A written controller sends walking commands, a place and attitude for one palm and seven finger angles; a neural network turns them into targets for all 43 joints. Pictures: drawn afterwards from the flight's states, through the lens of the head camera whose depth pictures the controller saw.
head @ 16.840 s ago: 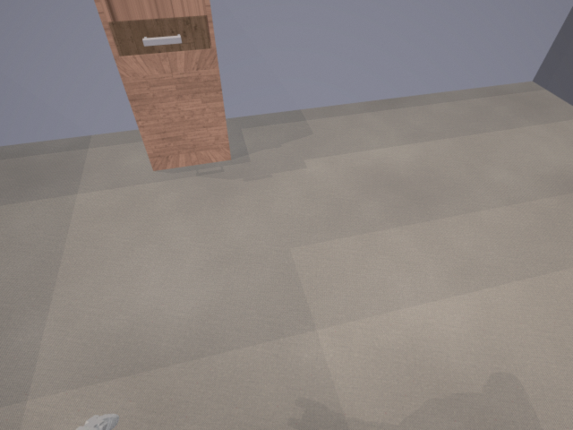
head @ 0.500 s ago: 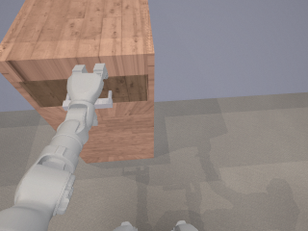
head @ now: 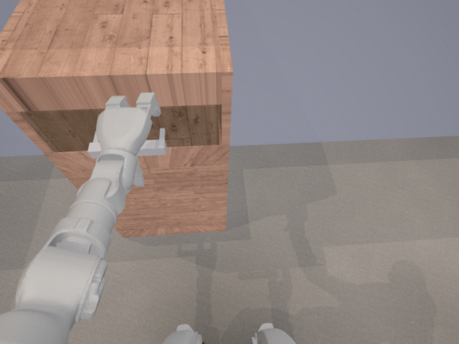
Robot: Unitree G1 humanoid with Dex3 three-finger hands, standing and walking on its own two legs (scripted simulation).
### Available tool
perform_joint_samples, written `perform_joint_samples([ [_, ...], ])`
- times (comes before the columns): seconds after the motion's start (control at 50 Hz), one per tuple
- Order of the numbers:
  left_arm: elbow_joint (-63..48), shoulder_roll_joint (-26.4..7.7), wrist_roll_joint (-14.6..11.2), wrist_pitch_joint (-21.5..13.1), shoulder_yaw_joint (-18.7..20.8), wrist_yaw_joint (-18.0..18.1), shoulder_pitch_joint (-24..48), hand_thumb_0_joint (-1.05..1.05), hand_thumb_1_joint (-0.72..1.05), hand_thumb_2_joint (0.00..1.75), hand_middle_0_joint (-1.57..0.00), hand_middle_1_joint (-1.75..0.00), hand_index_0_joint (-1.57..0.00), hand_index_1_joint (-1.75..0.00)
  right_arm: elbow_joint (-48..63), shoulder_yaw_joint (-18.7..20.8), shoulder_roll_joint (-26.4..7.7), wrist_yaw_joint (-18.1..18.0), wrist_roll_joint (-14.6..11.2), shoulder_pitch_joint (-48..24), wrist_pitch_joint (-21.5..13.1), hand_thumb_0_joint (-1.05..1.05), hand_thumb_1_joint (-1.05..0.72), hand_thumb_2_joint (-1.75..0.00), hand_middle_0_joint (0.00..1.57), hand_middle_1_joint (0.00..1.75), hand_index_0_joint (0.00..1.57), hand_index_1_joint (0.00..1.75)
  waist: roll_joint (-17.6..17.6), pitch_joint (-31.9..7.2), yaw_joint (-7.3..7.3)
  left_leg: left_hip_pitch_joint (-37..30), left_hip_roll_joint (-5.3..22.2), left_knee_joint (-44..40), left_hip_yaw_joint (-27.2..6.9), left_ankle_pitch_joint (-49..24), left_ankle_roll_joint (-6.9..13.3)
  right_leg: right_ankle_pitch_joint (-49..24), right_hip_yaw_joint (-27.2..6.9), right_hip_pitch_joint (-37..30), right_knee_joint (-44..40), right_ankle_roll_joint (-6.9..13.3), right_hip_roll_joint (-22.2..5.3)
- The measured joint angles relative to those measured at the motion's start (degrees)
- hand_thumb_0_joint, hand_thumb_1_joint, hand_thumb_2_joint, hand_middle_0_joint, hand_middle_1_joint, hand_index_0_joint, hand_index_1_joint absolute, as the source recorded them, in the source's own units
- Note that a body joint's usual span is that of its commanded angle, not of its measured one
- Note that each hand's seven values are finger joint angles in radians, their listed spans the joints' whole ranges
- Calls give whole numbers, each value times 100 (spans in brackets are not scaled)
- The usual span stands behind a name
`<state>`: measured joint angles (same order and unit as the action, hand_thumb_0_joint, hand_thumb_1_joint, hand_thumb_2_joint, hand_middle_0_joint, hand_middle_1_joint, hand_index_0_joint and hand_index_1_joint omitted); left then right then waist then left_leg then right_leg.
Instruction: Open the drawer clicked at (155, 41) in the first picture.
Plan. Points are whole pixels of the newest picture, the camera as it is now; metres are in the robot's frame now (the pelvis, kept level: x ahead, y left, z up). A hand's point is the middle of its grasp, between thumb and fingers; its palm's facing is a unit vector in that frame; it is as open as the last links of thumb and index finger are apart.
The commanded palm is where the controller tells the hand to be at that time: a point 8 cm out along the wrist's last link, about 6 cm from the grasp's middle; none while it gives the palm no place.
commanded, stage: lower the fingers behind the handle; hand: left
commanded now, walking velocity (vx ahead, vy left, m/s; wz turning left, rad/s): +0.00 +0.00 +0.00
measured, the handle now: (129, 141) +0.53 +0.19 -0.02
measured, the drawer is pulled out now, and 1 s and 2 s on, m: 0.00 0.00 0.00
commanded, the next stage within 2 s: close the thumb around the handle in 1.52 s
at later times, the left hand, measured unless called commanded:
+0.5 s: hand (121, 161) +0.47 +0.19 -0.01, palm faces -0.07 -0.06 -1.00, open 13.9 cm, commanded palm +0.47 +0.19 +0.04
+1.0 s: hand (120, 165) +0.47 +0.20 -0.03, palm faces -0.14 -0.03 -0.99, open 14.0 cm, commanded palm +0.47 +0.19 +0.01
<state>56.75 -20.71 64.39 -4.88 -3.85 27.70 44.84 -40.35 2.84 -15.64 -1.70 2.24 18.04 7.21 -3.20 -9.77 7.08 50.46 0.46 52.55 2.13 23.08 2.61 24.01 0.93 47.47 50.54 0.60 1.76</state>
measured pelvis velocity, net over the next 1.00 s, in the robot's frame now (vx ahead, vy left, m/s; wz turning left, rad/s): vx -0.01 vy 0.00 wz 0.01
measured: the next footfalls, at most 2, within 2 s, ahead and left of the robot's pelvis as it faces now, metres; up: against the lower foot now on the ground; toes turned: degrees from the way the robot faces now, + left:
none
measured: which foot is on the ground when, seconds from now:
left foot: down 0.00-1.00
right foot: down 0.00-1.00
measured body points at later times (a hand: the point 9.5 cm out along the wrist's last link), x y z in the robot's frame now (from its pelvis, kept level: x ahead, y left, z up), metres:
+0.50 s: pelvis -0.01 -0.01 -0.02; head +0.10 +0.00 +0.42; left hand +0.47 +0.19 +0.04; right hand -0.02 -0.29 -0.13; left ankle +0.01 +0.09 -0.69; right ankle -0.01 -0.12 -0.69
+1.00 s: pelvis -0.01 +0.00 -0.02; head +0.10 +0.01 +0.41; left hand +0.47 +0.20 +0.02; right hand +0.00 -0.27 -0.15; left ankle +0.01 +0.09 -0.69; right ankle -0.01 -0.12 -0.69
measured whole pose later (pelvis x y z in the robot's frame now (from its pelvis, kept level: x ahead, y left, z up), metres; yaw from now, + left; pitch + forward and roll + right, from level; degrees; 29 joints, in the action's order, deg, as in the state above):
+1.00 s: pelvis -0.01 +0.00 -0.02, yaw +0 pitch +24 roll -3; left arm 67.4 -26.3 63.1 -2.8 -4.9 20.1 49.8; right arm -40.1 1.0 -13.3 -1.7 2.2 19.6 5.1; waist -3.4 -10.6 8.6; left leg 59.9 0.9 60.1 0.5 24.8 2.6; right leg 25.6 2.7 55.9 57.0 0.8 2.2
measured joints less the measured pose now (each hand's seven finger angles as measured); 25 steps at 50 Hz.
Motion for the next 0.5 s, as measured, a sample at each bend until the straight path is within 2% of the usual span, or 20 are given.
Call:
perform_joint_samples([
  [0.04,142,55,79,382,-110,247,57,0,-49,31,-42,-129,-32,-123,10,-44,46,44,-24,-96,99,1,-91,-90,20,30,21,30,-45,29,-11,11,8,-16,36,-27,4,-29,-36,33,6,-8,6],
  [0.08,373,111,46,825,-204,263,200,0,-49,31,-40,-127,-33,-125,0,-101,115,51,-73,-198,177,1,-91,-90,20,30,21,30,-78,95,-3,-48,5,-95,56,-87,8,-82,-56,-10,-51,-13,3],
  [0.14,820,83,-200,1351,-185,-40,448,0,-49,31,-38,-125,-33,-126,-3,-238,229,-10,-170,-310,259,1,-91,-90,20,30,21,30,-84,182,66,-216,1,-300,85,-209,7,-191,-87,-148,-213,-15,0],
  [0.18,1104,-54,-375,1517,-139,-377,597,0,-49,31,-36,-124,-33,-126,38,-323,297,-89,-226,-312,258,0,-91,-90,20,30,21,30,-62,235,134,-330,1,-434,90,-285,-2,-259,-95,-250,-327,-11,3],
  [0.24,1116,-237,-458,1246,-189,-859,648,0,-49,31,-35,-122,-32,-124,121,-379,325,-208,-256,-150,155,0,-90,-90,21,30,21,30,-35,239,167,-402,5,-526,52,-347,-19,-315,-59,-337,-429,9,10],
  [0.28,1066,-379,-452,937,-167,-1156,632,0,-49,30,-34,-122,-32,-123,151,-373,298,-260,-248,-14,71,0,-90,-90,21,30,21,30,-14,210,173,-373,12,-486,23,-337,-31,-305,-29,-324,-408,25,18],
  [0.34,964,-586,-360,423,-156,-1374,516,0,-49,30,-33,-121,-31,-122,177,-303,208,-286,-216,189,-34,0,-90,-90,21,30,21,30,12,145,159,-196,32,-295,-12,-257,-43,-234,8,-170,-249,43,36],
  [0.4,782,-659,-247,-22,-186,-1326,351,0,-49,31,-32,-121,-31,-121,142,-156,104,-255,-159,358,-148,0,-90,-90,21,30,21,30,10,100,106,120,37,3,-59,-142,-43,-121,60,113,14,52,37],
  [0.5,344,-648,-110,-424,99,-747,120,0,-49,30,-31,-120,-30,-120,-43,22,10,-146,-27,443,-235,0,-90,-90,20,30,21,30,30,-3,43,689,41,483,-110,40,-36,66,120,649,463,53,35],
])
